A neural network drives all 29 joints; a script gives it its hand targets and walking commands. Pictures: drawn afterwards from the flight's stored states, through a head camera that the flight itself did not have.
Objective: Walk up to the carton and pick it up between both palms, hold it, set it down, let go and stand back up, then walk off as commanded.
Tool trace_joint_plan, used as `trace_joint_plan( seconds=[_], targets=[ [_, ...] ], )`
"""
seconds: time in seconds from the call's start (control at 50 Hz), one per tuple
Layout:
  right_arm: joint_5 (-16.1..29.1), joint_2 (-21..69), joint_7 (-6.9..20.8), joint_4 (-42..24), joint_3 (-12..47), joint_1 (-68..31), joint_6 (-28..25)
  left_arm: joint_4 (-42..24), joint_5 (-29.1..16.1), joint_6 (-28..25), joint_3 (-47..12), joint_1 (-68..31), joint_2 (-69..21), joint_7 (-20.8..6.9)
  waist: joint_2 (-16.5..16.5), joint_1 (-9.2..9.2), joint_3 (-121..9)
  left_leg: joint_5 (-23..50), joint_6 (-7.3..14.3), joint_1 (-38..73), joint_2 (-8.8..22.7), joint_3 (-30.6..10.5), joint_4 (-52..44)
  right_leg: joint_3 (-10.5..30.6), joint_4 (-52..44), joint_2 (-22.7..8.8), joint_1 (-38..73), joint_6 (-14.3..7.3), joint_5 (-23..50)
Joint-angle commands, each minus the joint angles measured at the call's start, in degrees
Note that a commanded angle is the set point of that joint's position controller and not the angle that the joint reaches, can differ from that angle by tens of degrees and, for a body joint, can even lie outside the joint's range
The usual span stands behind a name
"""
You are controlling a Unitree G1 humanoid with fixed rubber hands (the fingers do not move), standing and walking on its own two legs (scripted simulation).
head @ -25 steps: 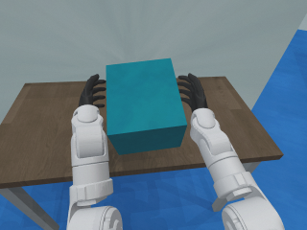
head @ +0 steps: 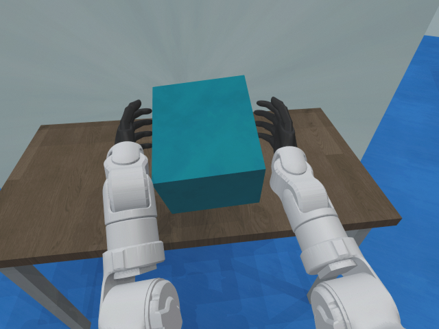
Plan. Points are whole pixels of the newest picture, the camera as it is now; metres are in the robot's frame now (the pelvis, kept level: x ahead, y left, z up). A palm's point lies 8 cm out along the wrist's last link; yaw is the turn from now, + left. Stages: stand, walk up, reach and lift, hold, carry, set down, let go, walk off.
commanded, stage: hold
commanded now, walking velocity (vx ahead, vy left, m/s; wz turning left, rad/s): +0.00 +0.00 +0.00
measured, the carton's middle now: (207, 146) +0.41 +0.01 +0.15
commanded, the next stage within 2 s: none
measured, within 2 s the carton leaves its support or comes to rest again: neither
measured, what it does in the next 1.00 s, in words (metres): stands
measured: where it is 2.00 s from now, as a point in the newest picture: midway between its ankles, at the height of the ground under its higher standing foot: outside the picture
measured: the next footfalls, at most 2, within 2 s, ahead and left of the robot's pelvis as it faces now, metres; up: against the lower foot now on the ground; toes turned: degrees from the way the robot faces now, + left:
none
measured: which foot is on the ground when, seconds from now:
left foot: down 0.00-1.00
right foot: down 0.00-1.00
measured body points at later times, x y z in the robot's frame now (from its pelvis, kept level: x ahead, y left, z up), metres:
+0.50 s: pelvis +0.00 +0.03 +0.00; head -0.02 +0.05 +0.45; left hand +0.37 +0.16 +0.17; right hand +0.37 -0.10 +0.15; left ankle +0.03 +0.13 -0.75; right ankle +0.02 -0.09 -0.75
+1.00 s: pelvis +0.01 +0.00 +0.00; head -0.04 +0.03 +0.44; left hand +0.36 +0.17 +0.17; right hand +0.37 -0.09 +0.18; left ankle +0.03 +0.13 -0.75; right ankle +0.02 -0.09 -0.75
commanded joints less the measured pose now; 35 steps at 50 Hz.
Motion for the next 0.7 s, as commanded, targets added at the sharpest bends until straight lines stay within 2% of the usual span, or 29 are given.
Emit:
trace_joint_plan(
  seconds=[0.0, 0.02, 0.04, 0.06, 0.08, 0.1, 0.12, 0.14, 0.16, 0.22, 0.24, 0.26, 0.3, 0.32, 0.34, 0.36, 0.4, 0.42, 0.44, 0.46, 0.48, 0.5, 0.52, 0.54, 0.58, 0.6, 0.62, 0.66, 0.68],
  targets=[
    [2.01, 27.39, 6.18, -14.62, 19.35, -34.28, -3.45, -5.55, -7.68, -3.6, -19.14, -25.37, -19.26, -10.53, -1.36, -0.14, -21.61, 7.5, 3.34, 3.65, -4.19, 3.13, -0.66, 0.49, -1.82, -2.05, 11.49, 7.59, 19.3],
    [3.77, 26.89, 5.67, -15.58, 21.0, -33.48, -3.13, -5.84, -7.62, -3.0, -18.52, -23.76, -18.63, -10.94, -0.64, 0.13, -22.17, 8.82, 3.28, 4.11, -4.23, 2.99, -0.81, 0.68, -1.27, -2.7, 13.51, 8.35, 24.79],
    [3.27, 25.22, 5.21, -13.6, 19.16, -32.38, -2.33, -7.09, -7.36, -2.42, -20.26, -24.41, -19.21, -11.68, 1.43, -2.32, -21.34, 7.49, 2.25, 5.69, -4.47, 3.15, -0.67, 0.3, -1.92, -2.29, 11.94, 7.54, 22.8],
    [3.2, 25.3, 5.07, -14.37, 18.71, -32.73, -1.97, -6.52, -6.81, -2.25, -20.9, -26.19, -19.26, -12.65, 2.46, -2.33, -19.16, 6.45, 2.15, 4.6, -4.43, 2.87, -0.49, 0.8, -2.12, -2.15, 11.29, 7.2, 19.66],
    [3.67, 25.01, 5.15, -14.16, 18.72, -30.04, -2.03, -8.34, -7.71, -2.06, -22.71, -24.78, -20.01, -12.52, 3.67, -4.41, -18.98, 7.89, 1.24, 4.57, -4.46, 2.9, 0.14, 0.5, -2.16, -1.66, 11.66, 6.75, 21.78],
    [3.0, 24.34, 4.91, -12.0, 18.08, -28.92, -0.78, -6.77, -7.26, -1.78, -20.98, -25.4, -18.02, -13.77, 2.97, -4.0, -16.53, 7.14, 1.49, 5.33, -4.28, 2.79, -0.63, 0.42, -2.47, -1.82, 10.15, 6.56, 20.56],
    [3.24, 24.22, 4.56, -12.88, 18.84, -27.23, -0.48, -8.64, -7.9, -1.63, -22.43, -24.19, -18.94, -14.46, 3.47, -4.82, -16.05, 8.45, 0.89, 6.1, -4.25, 2.5, -0.64, 0.62, -2.23, -1.55, 10.13, 6.7, 23.35],
    [3.29, 22.95, 4.71, -11.42, 18.41, -25.85, 0.41, -7.69, -7.25, -0.85, -21.37, -22.32, -17.68, -14.99, 3.09, -4.29, -12.39, 6.01, 1.26, 5.56, -3.95, 2.95, -1.44, 0.55, -3.54, -1.47, 9.29, 6.3, 17.34],
    [3.85, 24.56, 5.0, -12.67, 18.81, -27.96, -0.1, -9.65, -7.51, -1.68, -22.26, -25.9, -18.89, -15.03, 2.47, -3.28, -13.46, 9.08, 1.35, 5.42, -3.88, 2.85, -0.45, 0.19, -3.27, -0.82, 9.17, 5.75, 15.19],
    [4.48, 23.82, 5.94, -12.39, 17.88, -26.06, -0.77, -13.24, -9.59, -2.09, -26.36, -27.94, -21.75, -13.86, 7.85, -4.41, -14.21, 10.71, -1.43, 5.79, -3.04, 2.58, 0.19, -1.09, -2.52, 0.64, 6.37, 4.19, 10.28],
    [4.13, 24.76, 6.17, -13.78, 17.73, -26.92, -1.77, -16.25, -11.61, -3.23, -28.68, -31.06, -22.78, -13.02, 7.85, -4.97, -16.75, 11.65, -1.8, 4.72, -3.03, 2.36, 0.86, -1.6, -2.05, 1.32, 7.29, 3.72, 8.79],
    [3.76, 25.14, 6.94, -15.24, 17.26, -30.3, -3.13, -15.96, -12.2, -3.75, -30.48, -32.98, -25.06, -11.84, 8.52, -4.18, -17.07, 10.75, -2.32, 4.83, -2.34, 1.89, 0.83, -2.19, -1.62, 1.74, 5.06, 3.31, 5.64],
    [3.99, 23.78, 8.2, -15.88, 18.38, -27.79, -4.25, -16.35, -13.15, -4.14, -32.76, -28.69, -26.78, -9.9, 9.94, -3.67, -18.63, 16.03, -3.65, 7.87, -1.22, 0.77, 2.29, -3.07, -1.07, 2.69, 3.87, 2.82, 5.58],
    [3.39, 22.77, 8.52, -14.96, 17.3, -28.94, -4.58, -16.66, -14.25, -4.58, -33.97, -30.36, -27.51, -9.19, 10.08, -5.1, -19.59, 15.8, -4.26, 9.06, -0.74, 0.47, 1.76, -2.99, -1.09, 2.63, 2.98, 2.51, 5.24],
    [3.66, 22.76, 8.7, -18.5, 18.39, -30.0, -5.65, -18.37, -15.25, -4.8, -35.08, -29.27, -27.68, -8.53, 9.07, -4.46, -23.36, 17.8, -3.94, 10.57, -0.56, 0.23, 2.67, -3.19, -0.69, 2.99, 3.18, 2.48, 6.68],
    [3.67, 21.93, 9.55, -18.09, 17.97, -35.07, -6.23, -17.5, -15.39, -5.26, -36.28, -32.75, -28.29, -7.45, 9.99, -3.87, -24.17, 13.77, -4.14, 10.37, 0.18, -0.37, 1.64, -3.56, -1.15, 3.01, 1.35, 2.34, 1.64],
    [2.19, 19.83, 10.41, -17.33, 16.92, -36.78, -6.8, -9.82, -12.52, -3.56, -32.42, -28.39, -26.78, -6.71, 6.95, -1.67, -20.34, 7.02, -2.63, 8.7, -0.1, 0.05, 0.67, -3.77, -1.98, 2.67, -1.08, 2.25, -3.21],
    [2.27, 20.94, 10.39, -18.77, 17.64, -35.13, -6.85, -10.71, -12.13, -3.52, -31.22, -26.0, -25.86, -6.42, 5.21, -0.92, -22.4, 6.15, -1.69, 7.59, 0.11, -0.1, 0.18, -3.68, -1.4, 2.84, 2.09, 2.63, -0.89],
    [1.9, 19.65, 10.46, -19.35, 18.02, -36.46, -7.28, -11.66, -13.3, -3.42, -33.14, -27.32, -26.63, -5.95, 6.03, -1.64, -23.19, 7.8, -2.1, 9.23, -0.18, 0.56, 0.52, -3.57, -1.91, 2.48, 0.12, 2.45, -0.58],
    [2.11, 19.6, 10.58, -17.96, 17.62, -36.45, -6.92, -9.52, -12.18, -3.23, -30.94, -26.97, -25.54, -5.86, 5.39, -1.04, -22.17, 7.45, -1.56, 8.36, -0.26, 0.62, 0.58, -3.29, -2.15, 2.4, 0.2, 2.56, -1.26],
    [2.53, 19.8, 10.56, -19.35, 18.62, -37.08, -7.06, -8.89, -11.42, -2.55, -29.11, -24.03, -26.4, -6.29, 2.16, -0.3, -22.09, 7.78, -0.64, 8.51, 0.09, 0.55, 0.51, -3.23, -1.98, 2.86, 1.56, 2.63, -0.36],
    [2.62, 20.3, 10.48, -17.93, 18.53, -36.29, -6.49, -7.75, -11.06, -2.48, -27.93, -23.36, -25.18, -6.34, 1.54, 0.51, -20.01, 5.55, 0.11, 6.41, -0.2, 0.93, -0.3, -3.1, -1.99, 2.57, 1.69, 2.92, -0.29],
    [2.93, 20.97, 10.46, -20.32, 19.63, -38.36, -6.86, -7.69, -10.48, -2.07, -27.11, -22.12, -25.31, -6.58, -0.17, 1.37, -22.02, 8.45, 0.77, 7.68, -0.75, 1.58, 0.13, -3.28, -2.35, 2.51, 2.99, 3.46, 2.08],
    [5.04, 21.23, 9.98, -21.75, 20.96, -39.22, -6.66, -8.55, -9.74, -1.66, -26.44, -21.88, -24.51, -6.47, 1.14, 1.92, -23.36, 11.2, 0.98, 8.97, -1.6, 2.03, 1.02, -2.95, -2.18, 2.47, 3.71, 3.61, 5.58],
    [5.41, 22.4, 9.5, -19.9, 21.48, -40.74, -5.85, -6.9, -9.67, -1.79, -24.2, -24.84, -23.26, -6.75, -1.26, 3.12, -22.75, 10.38, 1.75, 7.36, -1.96, 1.74, 1.05, -2.06, -2.31, 2.07, 3.6, 3.97, 4.5],
    [5.52, 22.83, 9.5, -21.47, 21.68, -40.04, -6.42, -11.35, -11.38, -2.42, -27.59, -27.71, -25.39, -6.47, 0.98, 1.24, -27.98, 12.46, 0.43, 8.48, -1.88, 1.8, 2.09, -2.42, -1.09, 2.34, 4.9, 3.92, 7.37],
    [6.08, 22.94, 9.31, -18.36, 22.21, -37.67, -5.58, -10.83, -10.85, -2.65, -26.71, -27.07, -25.15, -6.33, 1.8, 2.66, -25.7, 13.22, 0.38, 8.65, -2.1, 1.8, 2.1, -2.28, -1.18, 2.33, 3.61, 3.68, 7.73],
    [6.45, 22.49, 9.05, -16.98, 21.75, -35.34, -4.62, -11.32, -9.43, -1.6, -26.38, -25.46, -23.62, -6.37, 3.07, 1.98, -21.77, 13.01, 0.37, 7.96, -2.59, 2.08, 2.08, -2.09, -1.66, 2.35, 4.43, 3.79, 7.96],
    [7.07, 23.27, 8.51, -17.6, 22.68, -34.47, -4.57, -10.59, -8.8, -1.34, -25.86, -23.25, -23.61, -6.77, 2.93, 2.29, -21.64, 16.33, 0.41, 8.87, -2.78, 2.35, 2.55, -1.87, -1.47, 2.32, 5.5, 4.05, 12.6]
  ],
)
